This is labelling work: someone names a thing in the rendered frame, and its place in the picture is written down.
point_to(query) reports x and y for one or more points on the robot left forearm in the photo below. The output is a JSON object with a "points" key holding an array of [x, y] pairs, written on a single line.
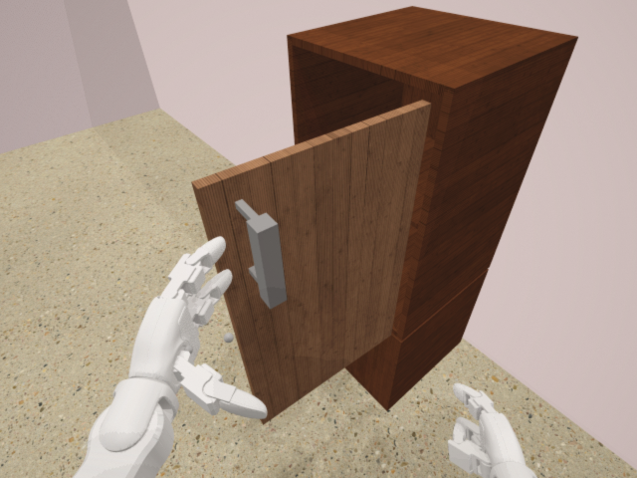
{"points": [[133, 437]]}

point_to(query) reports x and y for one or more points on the cupboard door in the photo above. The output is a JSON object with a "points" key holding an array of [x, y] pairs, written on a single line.
{"points": [[343, 202]]}

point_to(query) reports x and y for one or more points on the handle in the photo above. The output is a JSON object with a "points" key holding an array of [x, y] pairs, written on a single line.
{"points": [[268, 270]]}

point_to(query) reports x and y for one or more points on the robot right hand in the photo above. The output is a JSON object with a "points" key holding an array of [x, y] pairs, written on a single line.
{"points": [[487, 445]]}

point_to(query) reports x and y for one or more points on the robot left hand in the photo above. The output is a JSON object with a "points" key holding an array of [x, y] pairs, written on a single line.
{"points": [[171, 323]]}

